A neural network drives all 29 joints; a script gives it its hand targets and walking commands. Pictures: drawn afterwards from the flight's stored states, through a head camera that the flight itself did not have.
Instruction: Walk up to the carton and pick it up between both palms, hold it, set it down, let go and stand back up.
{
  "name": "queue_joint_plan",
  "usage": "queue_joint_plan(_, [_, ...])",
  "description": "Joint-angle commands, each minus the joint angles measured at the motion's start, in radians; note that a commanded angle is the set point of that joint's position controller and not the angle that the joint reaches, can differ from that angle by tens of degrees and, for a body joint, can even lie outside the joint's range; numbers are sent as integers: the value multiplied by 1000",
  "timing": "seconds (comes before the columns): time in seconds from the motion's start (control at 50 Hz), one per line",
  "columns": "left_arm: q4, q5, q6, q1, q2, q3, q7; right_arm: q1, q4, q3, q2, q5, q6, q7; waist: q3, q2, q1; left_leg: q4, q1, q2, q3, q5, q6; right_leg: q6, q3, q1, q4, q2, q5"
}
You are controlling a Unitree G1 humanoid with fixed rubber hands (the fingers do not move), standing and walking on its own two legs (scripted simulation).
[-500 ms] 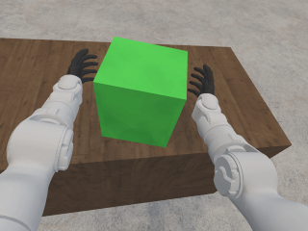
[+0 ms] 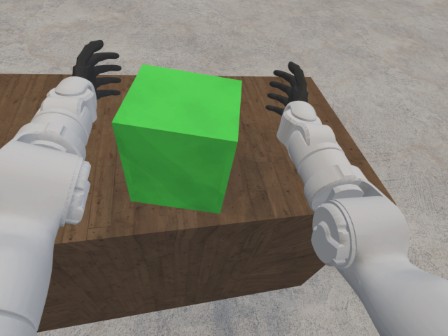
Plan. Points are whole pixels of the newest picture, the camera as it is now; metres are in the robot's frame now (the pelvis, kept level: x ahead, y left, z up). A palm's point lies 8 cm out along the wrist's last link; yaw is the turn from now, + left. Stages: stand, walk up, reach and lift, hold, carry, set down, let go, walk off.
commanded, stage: set down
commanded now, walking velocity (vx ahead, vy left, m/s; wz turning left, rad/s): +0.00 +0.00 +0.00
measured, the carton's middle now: (183, 143) +0.49 +0.00 +0.05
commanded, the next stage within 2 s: none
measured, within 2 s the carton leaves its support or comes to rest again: neither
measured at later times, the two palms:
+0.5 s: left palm (73, 112) +0.48 +0.18 +0.14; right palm (275, 131) +0.41 -0.15 +0.15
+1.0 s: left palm (52, 149) +0.43 +0.22 +0.12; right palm (275, 158) +0.37 -0.14 +0.12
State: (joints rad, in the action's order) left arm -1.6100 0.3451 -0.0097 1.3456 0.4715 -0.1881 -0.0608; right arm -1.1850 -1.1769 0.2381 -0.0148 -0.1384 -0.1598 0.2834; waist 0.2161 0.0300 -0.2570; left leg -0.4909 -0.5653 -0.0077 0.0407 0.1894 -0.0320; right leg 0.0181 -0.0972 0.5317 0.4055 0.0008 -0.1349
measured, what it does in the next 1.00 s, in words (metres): stands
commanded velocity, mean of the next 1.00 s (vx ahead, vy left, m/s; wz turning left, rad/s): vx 0.00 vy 0.00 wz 0.00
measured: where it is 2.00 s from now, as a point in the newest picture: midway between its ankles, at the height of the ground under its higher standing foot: outside the picture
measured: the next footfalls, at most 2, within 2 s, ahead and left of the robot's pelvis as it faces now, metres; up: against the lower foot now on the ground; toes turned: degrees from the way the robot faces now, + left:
none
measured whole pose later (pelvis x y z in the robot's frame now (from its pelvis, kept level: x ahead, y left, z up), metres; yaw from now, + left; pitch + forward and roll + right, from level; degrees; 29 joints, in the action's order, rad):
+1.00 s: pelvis +0.00 +0.01 +0.01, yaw -1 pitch +1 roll -2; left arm -0.93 0.23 -0.19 0.78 0.44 -0.02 -0.13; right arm -0.65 -0.64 0.05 0.01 -0.24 -0.19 0.37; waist 0.01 0.03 -0.09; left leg -0.46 -0.27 -0.01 0.07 0.22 -0.05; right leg 0.00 -0.06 0.23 0.33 0.01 -0.12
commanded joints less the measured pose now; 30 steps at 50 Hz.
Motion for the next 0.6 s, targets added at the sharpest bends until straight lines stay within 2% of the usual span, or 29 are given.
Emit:
queue_joint_plan(0.0, [194,-4,25,537,175,28,-8,-430,253,-38,-124,-27,11,19,560,-174,31,66,218,11,-36,-141,21,-8,53,-376,21,-27,326])
queue_joint_plan(0.02, [201,-1,21,536,176,22,-7,-429,262,-33,-129,-22,9,25,560,-174,17,63,216,13,-36,-145,25,-9,51,-394,23,-25,356])
queue_joint_plan(0.04, [181,-7,16,520,179,33,-12,-420,251,-49,-119,-22,-1,29,527,-166,23,70,201,18,-36,-140,17,-15,59,-426,24,-30,378])
queue_joint_plan(0.08, [204,-8,15,500,192,53,-23,-421,306,-77,-105,-35,-8,36,562,-117,45,90,181,24,-28,-145,2,-25,64,-489,30,-30,428])
queue_joint_plan(0.1, [158,-19,9,471,188,50,-30,-397,272,-93,-99,-44,-17,36,527,-116,41,104,183,20,-34,-143,-1,-23,64,-504,29,-27,429])
queue_joint_plan(0.12, [164,-29,6,456,182,60,-39,-376,256,-96,-93,-50,-22,40,498,-112,35,114,190,22,-27,-144,-4,-24,65,-508,18,-27,423])
queue_joint_plan(0.14, [201,-45,6,431,170,76,-42,-338,275,-103,-86,-57,-15,44,515,-124,40,116,220,21,-24,-192,2,-25,61,-512,17,-22,451])
queue_joint_plan(0.16, [172,-66,-1,427,183,97,-49,-330,256,-117,-82,-62,-20,49,494,-114,48,115,221,25,-21,-188,-3,-27,66,-519,8,-28,451])
queue_joint_plan(0.22, [223,-66,-12,380,133,72,-59,-281,282,-118,-81,-74,-2,62,448,-158,34,106,308,11,-29,-229,23,-12,44,-472,-18,-12,426])
queue_joint_plan(0.24, [230,-70,-12,391,140,83,-61,-287,303,-117,-80,-67,3,66,437,-158,42,101,333,8,-27,-238,26,-13,36,-439,-24,-6,403])
queue_joint_plan(0.26, [292,-78,-15,366,125,94,-57,-252,334,-116,-88,-67,19,69,467,-177,45,83,395,1,-27,-298,44,-9,26,-414,-28,3,413])
queue_joint_plan(0.28, [308,-100,-21,304,124,124,-61,-192,322,-145,-70,-81,25,72,432,-165,65,66,418,5,-22,-346,43,-11,31,-440,-37,5,451])
queue_joint_plan(0.3, [337,-109,-28,277,125,141,-69,-175,352,-166,-64,-93,34,79,425,-149,75,68,400,11,-15,-349,38,-20,37,-482,-36,2,492])
queue_joint_plan(0.34, [385,-135,-37,266,130,154,-69,-156,380,-166,-57,-101,46,87,426,-175,84,83,367,13,-11,-310,44,-20,37,-517,-23,4,480])
queue_joint_plan(0.4, [517,-143,-43,229,136,176,-60,-109,469,-158,-59,-97,70,94,457,-190,86,52,438,9,-6,-346,67,-19,29,-476,-30,16,476])
queue_joint_plan(0.42, [570,-144,-43,255,146,185,-53,-121,498,-147,-63,-88,73,94,469,-209,94,43,445,8,-1,-350,74,-18,23,-457,-29,19,452])
queue_joint_plan(0.44, [555,-142,-56,247,145,184,-51,-126,496,-144,-66,-76,66,92,442,-197,92,40,444,5,-5,-324,74,-14,23,-441,-34,21,414])
queue_joint_plan(0.46, [590,-144,-63,185,130,191,-52,-71,516,-155,-65,-86,67,91,432,-192,102,39,477,0,-4,-349,77,-11,22,-444,-42,29,409])
queue_joint_plan(0.48, [694,-151,-70,185,143,215,-49,-50,584,-143,-72,-81,77,99,486,-201,105,21,498,2,1,-404,88,-15,24,-466,-38,31,458])
queue_joint_plan(0.52, [626,-139,-90,150,142,207,-55,-53,553,-145,-73,-63,50,100,409,-151,98,40,447,1,0,-314,70,-19,26,-481,-36,30,402])
queue_joint_plan(0.56, [686,-116,-89,122,129,188,-52,-28,612,-126,-68,-49,49,102,418,-140,85,48,445,-4,-6,-274,66,-22,24,-470,-31,30,370])
queue_joint_plan(0.58, [711,-117,-99,90,126,196,-51,-6,636,-142,-66,-59,46,100,416,-147,105,45,462,-5,-3,-295,67,-20,25,-471,-35,30,371])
